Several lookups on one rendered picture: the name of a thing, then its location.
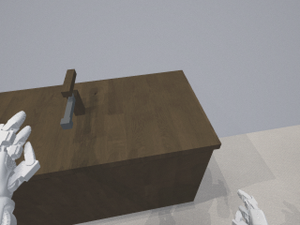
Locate counter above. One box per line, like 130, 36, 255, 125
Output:
0, 69, 221, 225

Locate robot left forearm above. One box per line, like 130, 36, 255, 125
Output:
0, 196, 17, 225

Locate left robot hand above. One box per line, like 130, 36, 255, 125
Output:
0, 111, 40, 199

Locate tap lever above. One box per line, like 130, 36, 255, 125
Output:
60, 93, 76, 130

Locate right robot hand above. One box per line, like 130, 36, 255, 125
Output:
232, 189, 268, 225

